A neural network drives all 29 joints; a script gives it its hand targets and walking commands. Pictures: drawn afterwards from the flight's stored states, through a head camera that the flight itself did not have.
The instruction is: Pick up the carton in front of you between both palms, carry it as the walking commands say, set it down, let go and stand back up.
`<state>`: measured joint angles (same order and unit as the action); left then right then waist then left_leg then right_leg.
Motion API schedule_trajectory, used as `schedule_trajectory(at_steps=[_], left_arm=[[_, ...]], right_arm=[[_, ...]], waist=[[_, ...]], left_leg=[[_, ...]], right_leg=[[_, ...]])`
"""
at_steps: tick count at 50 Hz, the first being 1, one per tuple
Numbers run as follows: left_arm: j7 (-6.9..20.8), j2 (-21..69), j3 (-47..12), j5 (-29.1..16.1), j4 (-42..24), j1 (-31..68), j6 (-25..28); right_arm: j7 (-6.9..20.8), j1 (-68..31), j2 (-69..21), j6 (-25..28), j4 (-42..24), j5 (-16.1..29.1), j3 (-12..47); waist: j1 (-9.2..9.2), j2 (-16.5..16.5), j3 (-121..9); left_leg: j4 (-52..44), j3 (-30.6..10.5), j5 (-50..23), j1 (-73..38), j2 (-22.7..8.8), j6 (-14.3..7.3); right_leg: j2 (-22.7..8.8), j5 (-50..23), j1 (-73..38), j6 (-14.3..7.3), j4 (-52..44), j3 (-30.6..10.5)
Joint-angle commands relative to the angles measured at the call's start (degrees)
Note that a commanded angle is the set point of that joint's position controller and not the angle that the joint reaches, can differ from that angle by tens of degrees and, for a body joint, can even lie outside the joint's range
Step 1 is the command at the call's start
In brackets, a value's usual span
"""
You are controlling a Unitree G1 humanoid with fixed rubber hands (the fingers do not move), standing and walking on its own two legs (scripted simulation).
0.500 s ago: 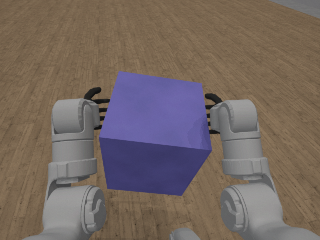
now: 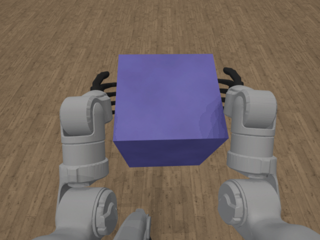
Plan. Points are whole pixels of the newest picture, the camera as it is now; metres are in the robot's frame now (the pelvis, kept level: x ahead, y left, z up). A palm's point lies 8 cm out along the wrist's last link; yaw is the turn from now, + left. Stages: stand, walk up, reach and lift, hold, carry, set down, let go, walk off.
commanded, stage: carry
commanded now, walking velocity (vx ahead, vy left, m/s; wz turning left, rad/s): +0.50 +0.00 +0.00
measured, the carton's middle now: (165, 118) +0.42 +0.03 +0.07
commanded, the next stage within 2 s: none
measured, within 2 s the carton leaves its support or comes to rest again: neither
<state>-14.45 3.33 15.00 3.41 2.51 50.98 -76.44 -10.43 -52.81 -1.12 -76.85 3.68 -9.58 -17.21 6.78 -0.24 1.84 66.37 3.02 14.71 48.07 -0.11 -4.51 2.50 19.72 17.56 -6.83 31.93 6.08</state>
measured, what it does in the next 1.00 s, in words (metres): walks ahead: left foot, then right foot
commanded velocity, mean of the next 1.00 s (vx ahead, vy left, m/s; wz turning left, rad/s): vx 0.50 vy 0.00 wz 0.00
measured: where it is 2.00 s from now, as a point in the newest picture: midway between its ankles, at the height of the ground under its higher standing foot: (185, 142)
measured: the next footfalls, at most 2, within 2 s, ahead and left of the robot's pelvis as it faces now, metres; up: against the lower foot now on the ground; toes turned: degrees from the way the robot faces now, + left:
left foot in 0.22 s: +0.32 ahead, +0.05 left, +0.00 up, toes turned +2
right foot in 0.66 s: +0.55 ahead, -0.18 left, +0.00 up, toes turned -10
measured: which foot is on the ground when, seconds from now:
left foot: up 0.00-0.20, down 0.22-0.68, up 0.70-1.00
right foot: down 0.00-0.22, up 0.24-0.64, down 0.66-1.00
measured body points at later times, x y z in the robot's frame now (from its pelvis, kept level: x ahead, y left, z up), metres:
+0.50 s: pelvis +0.31 -0.02 +0.02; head +0.32 -0.02 +0.47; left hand +0.70 +0.09 +0.13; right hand +0.67 -0.20 +0.15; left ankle +0.28 +0.05 -0.73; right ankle +0.38 -0.17 -0.69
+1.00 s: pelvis +0.62 -0.07 +0.01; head +0.64 -0.08 +0.46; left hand +0.93 +0.07 +0.10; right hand +0.93 -0.22 +0.10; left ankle +0.74 +0.04 -0.71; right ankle +0.51 -0.18 -0.73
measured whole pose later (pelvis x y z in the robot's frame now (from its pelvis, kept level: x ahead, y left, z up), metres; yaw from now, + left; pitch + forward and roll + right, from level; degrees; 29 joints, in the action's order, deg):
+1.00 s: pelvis +0.62 -0.07 +0.01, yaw +0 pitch +4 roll +1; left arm -12.8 10.1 7.1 8.1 -13.3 19.8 -71.7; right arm -13.7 -19.2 -9.9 -70.3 -14.8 -8.3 -8.1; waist 0.1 -0.3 -3.9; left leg 29.2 8.3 6.7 29.6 -3.2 0.5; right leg -2.8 18.7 3.5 0.5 18.2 9.0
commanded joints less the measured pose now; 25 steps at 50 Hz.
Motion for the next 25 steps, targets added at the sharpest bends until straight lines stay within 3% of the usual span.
schedule_trajectory(at_steps=[1,4,6,7,8,9,10,11,12,13,14,15,16,17,18,20,22,25], left_arm=[[22.9,60.1,-31.9,-27.9,0.1,44.9,-1.4],[23.6,57.6,-27.3,-26.3,6.0,46.3,-2.2],[23.3,55.9,-24.0,-24.8,9.5,47.1,-2.6],[23.1,55.4,-22.6,-24.1,10.7,47.3,-2.8],[22.8,54.9,-21.2,-23.5,11.3,47.8,-3.0],[22.6,54.5,-20.0,-23.0,11.8,49.0,-3.2],[22.4,54.4,-19.3,-22.7,12.4,50.3,-3.3],[22.3,54.2,-18.9,-22.7,13.0,51.0,-3.4],[22.0,55.6,-19.0,-22.5,14.8,51.2,-3.6],[21.5,55.6,-17.1,-21.9,15.6,51.4,-3.3],[20.7,54.5,-16.2,-21.1,14.9,50.9,-3.0],[20.1,54.1,-15.6,-20.3,13.8,51.2,-2.6],[19.7,54.4,-14.6,-19.6,13.4,51.1,-2.2],[19.5,55.1,-13.8,-18.7,13.8,50.0,-1.7],[19.5,56.1,-13.5,-18.2,14.4,48.9,-1.2],[19.8,58.8,-14.9,-19.2,13.7,48.4,0.1],[20.2,61.9,-16.5,-20.0,13.1,47.2,1.2],[20.9,66.2,-19.6,-21.2,12.4,43.8,2.7]], right_arm=[[13.1,-37.0,-57.4,-0.3,3.8,24.0,31.2],[14.0,-39.6,-59.1,-1.7,8.9,26.2,30.5],[14.8,-42.1,-60.5,-2.5,12.1,28.1,29.1],[15.2,-43.6,-61.2,-2.8,13.4,29.0,28.2],[15.6,-45.0,-61.7,-3.0,14.5,30.0,27.2],[15.9,-46.1,-61.7,-3.0,15.1,30.7,26.0],[16.2,-46.4,-61.7,-2.9,15.8,31.1,24.6],[16.6,-46.4,-61.6,-2.9,16.4,31.2,22.8],[16.7,-46.9,-60.5,-2.9,17.9,30.8,20.9],[17.0,-45.9,-60.7,-3.1,20.0,30.5,19.3],[17.6,-46.0,-63.1,-2.9,20.1,31.3,19.0],[18.3,-47.4,-64.8,-2.7,19.5,32.4,19.2],[18.9,-49.0,-66.5,-2.4,18.6,33.4,19.5],[19.4,-49.2,-67.9,-2.0,18.9,33.8,19.4],[19.8,-48.8,-69.3,-1.5,19.4,33.8,19.1],[20.3,-47.2,-71.2,-0.2,19.9,33.3,18.6],[20.3,-44.3,-72.1,0.9,20.1,31.7,17.8],[20.1,-37.9,-72.9,2.3,20.2,28.6,17.7]], waist=[[-2.25,7.4,-30.5],[-1.80,8.6,-26.0],[-2.40,8.7,-24.5],[-3.16,10.3,-24.5],[-4.95,12.4,-25.5],[-7.22,11.8,-27.2],[-10.26,8.4,-29.5],[-11.75,4.0,-30.4],[-9.54,-8.6,-31.5],[-10.72,-12.8,-34.8],[-10.35,-7.3,-33.0],[-9.44,-1.5,-31.0],[-8.20,1.3,-28.5],[-7.82,1.9,-27.9],[-7.63,1.1,-27.6],[-7.93,-2.3,-27.0],[-8.57,-4.3,-26.6],[-8.39,-6.9,-27.0]], left_leg=[[-13.3,2.3,-9.3,0.4,0.8,0.4],[-26.1,6.4,-14.5,-4.8,2.8,0.0],[-33.6,9.8,-16.9,-12.6,5.5,-0.8],[-35.6,10.5,-17.6,-17.0,6.5,-1.2],[-37.0,10.4,-16.5,-22.5,7.0,-1.6],[-39.8,10.2,-15.6,-29.8,7.0,-1.6],[-44.4,8.3,-19.3,-40.4,4.7,-1.7],[-41.6,-1.3,-21.4,-51.8,-1.8,-1.9],[-35.4,-21.0,-45.6,-62.6,-16.6,-8.5],[-41.7,-37.3,-27.7,-68.3,-21.1,-18.0],[-44.5,-36.0,-16.2,-64.5,-20.5,-17.5],[-47.1,-31.2,-11.8,-58.2,-18.6,-14.1],[-49.0,-27.2,-10.6,-53.0,-17.5,-11.4],[-51.0,-24.5,-7.2,-49.8,-16.6,-9.9],[-52.7,-21.6,-4.4,-47.9,-15.6,-8.6],[-54.4,-16.8,-5.9,-47.5,-14.6,-8.1],[-54.5,-12.4,-13.3,-49.0,-14.2,-7.7],[-52.3,-5.9,-26.6,-53.2,-12.1,-4.6]], right_leg=[[-11.5,-51.9,-29.9,-2.8,-5.8,-12.1],[-9.8,-53.6,-29.1,-1.3,-7.7,-7.9],[-9.1,-64.6,-27.8,0.8,-6.2,-4.4],[-9.7,-69.7,-27.3,1.8,-4.5,-3.6],[-10.5,-73.0,-26.6,2.7,-0.7,-2.6],[-10.5,-71.3,-25.0,4.0,5.7,-0.9],[-9.6,-62.7,-20.1,5.6,15.1,1.8],[-8.2,-43.4,-8.3,5.5,24.5,0.7],[-0.7,3.2,7.4,6.1,35.2,-1.2],[3.8,12.5,21.1,7.1,49.4,-6.9],[0.0,8.9,24.7,5.2,51.7,-10.0],[-2.3,3.3,23.1,4.2,46.8,-10.2],[-3.9,1.1,21.9,4.3,42.2,-8.8],[-5.1,-0.6,20.0,5.0,37.9,-8.5],[-5.9,-1.5,18.3,5.5,34.2,-7.8],[-6.3,-1.2,17.6,6.8,24.5,-5.8],[-6.2,-3.2,16.7,7.5,15.0,-3.5],[-4.9,-11.2,14.6,7.4,3.9,0.3]])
